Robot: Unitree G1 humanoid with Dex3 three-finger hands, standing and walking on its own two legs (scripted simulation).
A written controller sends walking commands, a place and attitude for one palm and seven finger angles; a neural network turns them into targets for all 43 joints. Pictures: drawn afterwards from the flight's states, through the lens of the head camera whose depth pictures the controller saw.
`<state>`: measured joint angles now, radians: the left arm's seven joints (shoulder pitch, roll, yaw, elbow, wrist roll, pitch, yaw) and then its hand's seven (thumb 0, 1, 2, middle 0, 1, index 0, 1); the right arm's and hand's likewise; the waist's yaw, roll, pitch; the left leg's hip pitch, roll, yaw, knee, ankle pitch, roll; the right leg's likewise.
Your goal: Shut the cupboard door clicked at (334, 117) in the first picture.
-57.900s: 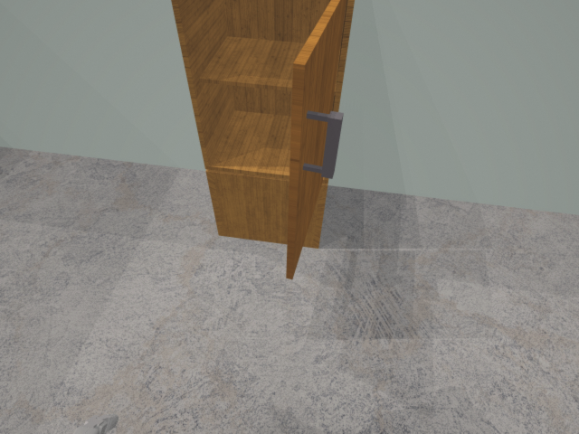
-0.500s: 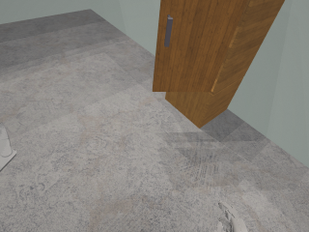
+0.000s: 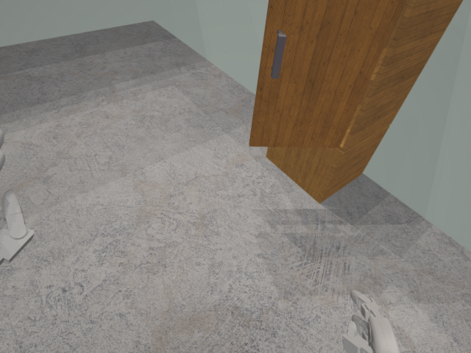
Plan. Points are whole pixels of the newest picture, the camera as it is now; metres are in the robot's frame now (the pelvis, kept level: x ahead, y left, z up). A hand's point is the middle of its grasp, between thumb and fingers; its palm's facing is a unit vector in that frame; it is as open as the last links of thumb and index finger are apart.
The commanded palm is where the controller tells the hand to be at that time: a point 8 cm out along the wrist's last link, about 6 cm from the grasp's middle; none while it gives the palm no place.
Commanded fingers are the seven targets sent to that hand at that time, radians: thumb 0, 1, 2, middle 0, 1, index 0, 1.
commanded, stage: stop stepping back and stand still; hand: left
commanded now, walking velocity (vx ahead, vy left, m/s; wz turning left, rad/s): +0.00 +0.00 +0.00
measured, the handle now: (277, 54) +0.97 -0.09 +0.08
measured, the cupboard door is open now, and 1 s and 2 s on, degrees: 56 56 56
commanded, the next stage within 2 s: let the arm hang, fingers relaxed in 0.48 s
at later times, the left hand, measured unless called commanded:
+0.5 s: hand (3, 260) +0.18 +0.27 +0.17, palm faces +0.46 -0.78 -0.41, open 7.4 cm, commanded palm +0.12 +0.31 +0.18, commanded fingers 0.00 0.90 0.90 -0.20 -0.30 -0.20 -0.30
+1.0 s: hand out of the picture -0.02 +0.19 -0.18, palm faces +0.03 -0.99 -0.17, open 7.1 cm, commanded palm none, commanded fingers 0.00 0.90 0.90 -0.20 -0.30 -0.20 -0.30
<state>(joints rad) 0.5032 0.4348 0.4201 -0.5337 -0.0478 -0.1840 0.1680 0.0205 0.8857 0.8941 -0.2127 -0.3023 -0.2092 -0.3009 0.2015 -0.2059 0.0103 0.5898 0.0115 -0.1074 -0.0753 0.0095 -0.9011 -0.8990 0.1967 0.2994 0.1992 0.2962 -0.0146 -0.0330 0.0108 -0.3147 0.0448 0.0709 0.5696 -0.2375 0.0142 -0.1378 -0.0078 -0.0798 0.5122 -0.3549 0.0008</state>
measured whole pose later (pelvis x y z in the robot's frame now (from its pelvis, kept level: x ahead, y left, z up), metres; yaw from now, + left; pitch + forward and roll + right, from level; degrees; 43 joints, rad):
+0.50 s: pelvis -0.02 +0.01 +0.01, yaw +1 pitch -1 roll -2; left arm 0.54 0.39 0.40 -0.47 -0.05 -0.16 0.17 0.02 0.89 0.89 -0.21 -0.30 -0.21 -0.30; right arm 0.24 -0.19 0.04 0.62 0.01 -0.08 -0.07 0.01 -0.90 -0.90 0.20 0.30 0.20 0.30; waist -0.01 0.02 -0.02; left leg -0.31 0.04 0.06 0.49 -0.17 0.02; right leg -0.13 -0.01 -0.09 0.43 -0.28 0.01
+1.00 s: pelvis -0.03 +0.01 +0.00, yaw +3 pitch -2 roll -2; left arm 0.30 0.23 0.01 0.93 0.02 0.05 0.01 0.00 0.96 0.89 -0.21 -0.30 -0.21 -0.30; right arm 0.29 -0.24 0.01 0.97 -0.02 0.04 -0.01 0.01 -0.90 -0.90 0.20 0.30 0.20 0.30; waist 0.00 -0.04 0.09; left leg -0.37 0.03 0.03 0.57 -0.18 0.03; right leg -0.18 -0.02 -0.12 0.54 -0.33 0.00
